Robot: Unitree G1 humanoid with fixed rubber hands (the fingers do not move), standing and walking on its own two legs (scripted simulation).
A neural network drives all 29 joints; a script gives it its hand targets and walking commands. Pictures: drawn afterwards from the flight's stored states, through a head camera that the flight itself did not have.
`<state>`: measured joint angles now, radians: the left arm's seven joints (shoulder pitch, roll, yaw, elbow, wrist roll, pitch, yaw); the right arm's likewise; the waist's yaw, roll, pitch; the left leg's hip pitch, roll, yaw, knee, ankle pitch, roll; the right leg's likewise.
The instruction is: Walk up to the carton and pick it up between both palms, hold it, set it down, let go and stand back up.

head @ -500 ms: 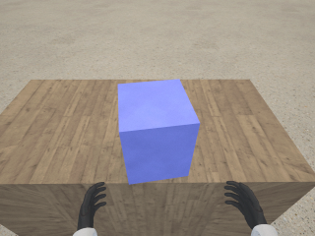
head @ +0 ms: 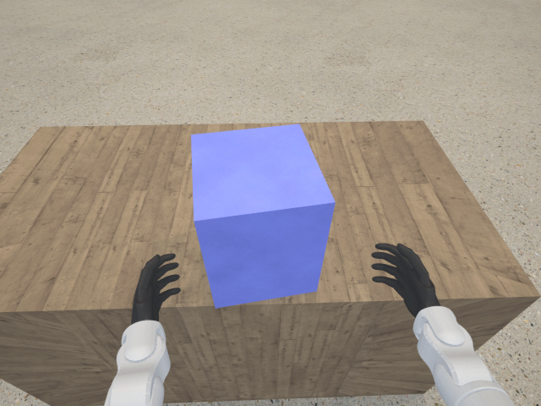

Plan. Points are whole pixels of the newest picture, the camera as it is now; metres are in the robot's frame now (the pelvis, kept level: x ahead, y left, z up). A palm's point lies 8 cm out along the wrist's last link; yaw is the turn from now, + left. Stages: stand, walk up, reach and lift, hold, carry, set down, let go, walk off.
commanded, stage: reach and lift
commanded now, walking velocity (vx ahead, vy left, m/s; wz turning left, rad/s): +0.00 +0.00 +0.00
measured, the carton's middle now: (257, 216) +0.46 +0.06 +0.02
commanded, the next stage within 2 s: none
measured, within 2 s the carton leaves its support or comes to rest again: neither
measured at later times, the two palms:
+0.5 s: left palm (140, 262) +0.31 +0.22 +0.08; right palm (408, 235) +0.37 -0.18 +0.08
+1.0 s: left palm (131, 214) +0.35 +0.23 +0.13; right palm (397, 186) +0.42 -0.16 +0.13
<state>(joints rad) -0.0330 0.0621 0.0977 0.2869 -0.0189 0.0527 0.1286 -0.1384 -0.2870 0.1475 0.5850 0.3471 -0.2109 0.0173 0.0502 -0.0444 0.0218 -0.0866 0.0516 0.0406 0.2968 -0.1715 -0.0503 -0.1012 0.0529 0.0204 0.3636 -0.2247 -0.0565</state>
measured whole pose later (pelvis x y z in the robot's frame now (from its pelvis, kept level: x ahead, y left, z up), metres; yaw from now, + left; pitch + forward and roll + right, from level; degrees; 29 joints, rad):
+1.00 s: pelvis -0.02 +0.00 +0.00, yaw +0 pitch +9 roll +0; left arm -0.62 0.18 0.16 0.26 -0.14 0.55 0.16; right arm -0.78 -0.41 0.08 0.68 0.41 0.24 0.00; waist 0.09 -0.01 -0.05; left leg -0.36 0.06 0.02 0.35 -0.13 -0.05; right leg -0.36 0.06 0.01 0.37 -0.16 -0.05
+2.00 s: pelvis -0.02 +0.01 -0.01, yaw +1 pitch +21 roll -1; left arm -0.82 0.09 0.17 0.91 -0.06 0.00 0.17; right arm -0.96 -0.30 -0.03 1.16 0.21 -0.09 0.03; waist 0.13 0.00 -0.19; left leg -0.65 0.06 -0.01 0.43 -0.14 -0.04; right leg -0.60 0.06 -0.02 0.37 -0.13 -0.04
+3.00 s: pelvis -0.01 +0.02 +0.00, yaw +1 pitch +16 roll +0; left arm -0.80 -0.13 0.60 0.90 0.40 -0.18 0.11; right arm -0.86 0.05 -0.67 1.03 -0.48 -0.26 0.02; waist 0.08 -0.01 -0.08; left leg -0.50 0.04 0.03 0.34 -0.12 -0.02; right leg -0.48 0.04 0.00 0.33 -0.14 -0.03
